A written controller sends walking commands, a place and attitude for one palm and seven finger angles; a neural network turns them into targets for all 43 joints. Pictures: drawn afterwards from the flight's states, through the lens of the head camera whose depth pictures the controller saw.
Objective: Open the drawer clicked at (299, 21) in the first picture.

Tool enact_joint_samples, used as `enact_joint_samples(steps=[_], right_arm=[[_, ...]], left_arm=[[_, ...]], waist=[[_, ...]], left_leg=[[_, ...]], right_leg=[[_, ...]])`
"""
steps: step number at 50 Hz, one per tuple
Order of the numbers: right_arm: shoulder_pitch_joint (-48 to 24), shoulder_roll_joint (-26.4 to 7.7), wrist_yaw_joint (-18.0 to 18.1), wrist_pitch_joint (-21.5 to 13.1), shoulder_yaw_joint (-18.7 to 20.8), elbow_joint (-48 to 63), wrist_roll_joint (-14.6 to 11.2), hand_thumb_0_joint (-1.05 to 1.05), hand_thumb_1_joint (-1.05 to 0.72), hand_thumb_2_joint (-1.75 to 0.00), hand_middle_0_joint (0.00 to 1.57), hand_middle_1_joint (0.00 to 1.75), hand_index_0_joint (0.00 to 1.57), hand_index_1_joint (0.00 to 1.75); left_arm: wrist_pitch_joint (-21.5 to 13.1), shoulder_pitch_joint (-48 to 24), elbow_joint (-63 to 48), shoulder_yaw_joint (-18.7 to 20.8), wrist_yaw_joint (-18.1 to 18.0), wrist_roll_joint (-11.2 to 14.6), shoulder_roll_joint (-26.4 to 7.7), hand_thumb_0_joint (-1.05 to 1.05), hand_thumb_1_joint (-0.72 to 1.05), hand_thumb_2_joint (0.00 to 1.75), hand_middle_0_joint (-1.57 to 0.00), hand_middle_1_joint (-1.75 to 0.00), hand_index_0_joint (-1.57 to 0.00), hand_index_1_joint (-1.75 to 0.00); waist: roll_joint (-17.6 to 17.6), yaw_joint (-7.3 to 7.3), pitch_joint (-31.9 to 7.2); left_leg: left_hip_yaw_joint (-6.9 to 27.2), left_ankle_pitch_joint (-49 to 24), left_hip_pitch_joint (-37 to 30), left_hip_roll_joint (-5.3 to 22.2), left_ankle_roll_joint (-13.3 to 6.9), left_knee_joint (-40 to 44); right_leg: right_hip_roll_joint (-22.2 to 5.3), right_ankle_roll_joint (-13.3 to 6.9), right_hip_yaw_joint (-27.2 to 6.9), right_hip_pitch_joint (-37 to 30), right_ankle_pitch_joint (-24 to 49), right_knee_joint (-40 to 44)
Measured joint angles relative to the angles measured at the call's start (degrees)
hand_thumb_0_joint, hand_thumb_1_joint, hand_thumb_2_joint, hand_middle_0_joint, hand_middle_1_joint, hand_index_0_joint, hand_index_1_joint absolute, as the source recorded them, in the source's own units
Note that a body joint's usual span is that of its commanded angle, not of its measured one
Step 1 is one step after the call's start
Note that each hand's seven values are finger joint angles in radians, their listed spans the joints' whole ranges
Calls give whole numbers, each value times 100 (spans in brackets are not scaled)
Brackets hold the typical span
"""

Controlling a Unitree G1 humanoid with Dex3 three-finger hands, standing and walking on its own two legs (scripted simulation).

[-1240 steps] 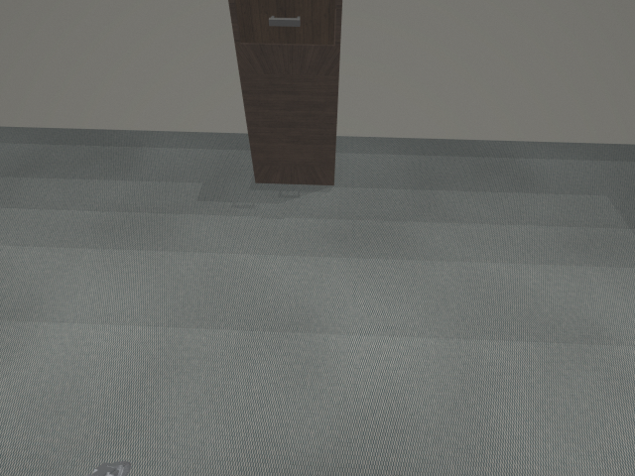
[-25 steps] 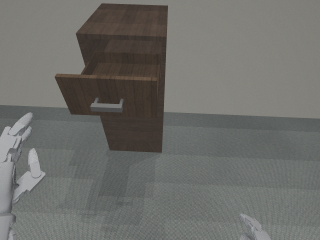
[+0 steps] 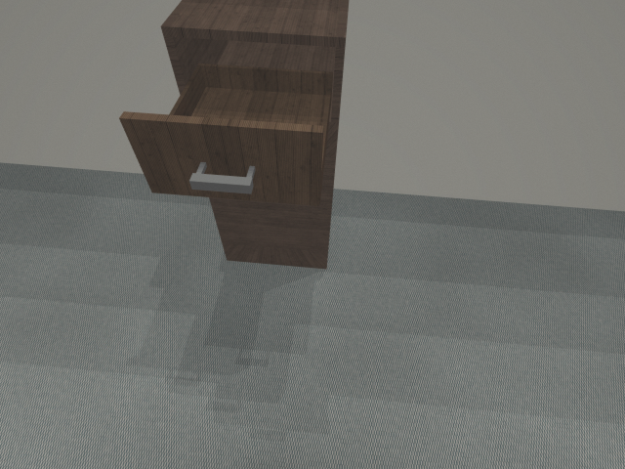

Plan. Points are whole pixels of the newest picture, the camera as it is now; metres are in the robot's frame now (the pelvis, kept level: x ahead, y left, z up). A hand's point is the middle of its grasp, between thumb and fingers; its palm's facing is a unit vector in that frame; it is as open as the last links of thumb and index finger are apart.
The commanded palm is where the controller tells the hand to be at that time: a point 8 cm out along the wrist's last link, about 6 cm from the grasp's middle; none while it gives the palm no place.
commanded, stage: let the arm hang, fingers relaxed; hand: left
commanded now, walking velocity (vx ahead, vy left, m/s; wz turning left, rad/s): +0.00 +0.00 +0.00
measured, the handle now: (224, 176) +0.58 +0.20 +0.00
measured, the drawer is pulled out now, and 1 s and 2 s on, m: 0.30 0.30 0.30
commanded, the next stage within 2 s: look to check the result in 0.56 s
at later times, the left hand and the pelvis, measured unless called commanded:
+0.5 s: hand out of the picture +0.06 +0.19 -0.16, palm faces +0.00 -0.97 -0.25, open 7.4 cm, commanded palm none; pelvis +0.00 -0.01 +0.00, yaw -1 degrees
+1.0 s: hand out of the picture +0.08 +0.21 -0.16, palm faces -0.01 -0.95 -0.30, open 7.4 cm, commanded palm none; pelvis +0.02 -0.02 +0.00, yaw -1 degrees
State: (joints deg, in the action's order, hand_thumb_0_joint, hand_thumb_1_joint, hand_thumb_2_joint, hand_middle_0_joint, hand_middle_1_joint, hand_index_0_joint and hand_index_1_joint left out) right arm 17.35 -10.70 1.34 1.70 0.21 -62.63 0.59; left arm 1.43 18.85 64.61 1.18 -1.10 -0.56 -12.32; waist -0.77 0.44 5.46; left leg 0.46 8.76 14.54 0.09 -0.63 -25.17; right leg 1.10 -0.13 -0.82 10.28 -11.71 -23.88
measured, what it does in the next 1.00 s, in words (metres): stands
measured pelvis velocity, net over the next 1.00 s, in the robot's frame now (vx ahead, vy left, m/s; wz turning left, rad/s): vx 0.02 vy -0.02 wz -0.02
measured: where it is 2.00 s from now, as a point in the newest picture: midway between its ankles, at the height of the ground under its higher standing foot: outside the picture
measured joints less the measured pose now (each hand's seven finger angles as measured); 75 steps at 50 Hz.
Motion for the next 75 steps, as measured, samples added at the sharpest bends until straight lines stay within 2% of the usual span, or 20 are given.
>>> enact_joint_samples(steps=[16, 27, 43, 61, 75], right_arm=[[-358, -14, -36, -89, 82, -38, 29, 1, -91, -90, 20, 30, 20, 30], [-498, -136, -32, -140, 92, -37, 27, 1, -91, -90, 20, 30, 20, 30], [-688, -349, -17, -130, 93, -119, 15, 1, -91, -90, 20, 30, 20, 30], [-1124, -687, -66, -155, 101, -39, 13, 1, -91, -90, 20, 30, 20, 30], [-1171, -843, -84, -160, 59, -40, 7, 1, -91, -90, 20, 30, 20, 30]], left_arm=[[-120, -614, -55, 10, -19, -40, 85, 1, 91, 90, -20, -30, -20, -30], [-169, -890, -106, 18, 10, -33, 96, 1, 91, 90, -20, -30, -20, -30], [-178, -987, 27, 55, 14, -6, -132, 1, 91, 90, -21, -30, -20, -30], [-228, -1324, -37, 60, 61, -17, -449, 1, 91, 90, -21, -30, -20, -30], [-237, -1431, -76, 25, 73, -14, -619, 1, 91, 90, -21, -30, -20, -30]], waist=[[-139, -89, -253], [-106, -131, -203], [-90, -121, -29], [-56, -107, -92], [-18, -124, -94]], left_leg=[[-88, -101, -132, -42, -6, 183], [-75, -70, -212, 12, 58, 240], [-62, -14, -396, 100, 134, 374], [-93, 1, -581, 126, 155, 538], [-121, 2, -694, 99, 137, 672]], right_leg=[[-49, 8, -84, 10, -12, -70], [5, -45, -75, -69, -36, -8], [91, -121, -70, -289, -28, 224], [112, -137, -106, -480, -5, 431], [81, -113, -133, -587, 0, 563]])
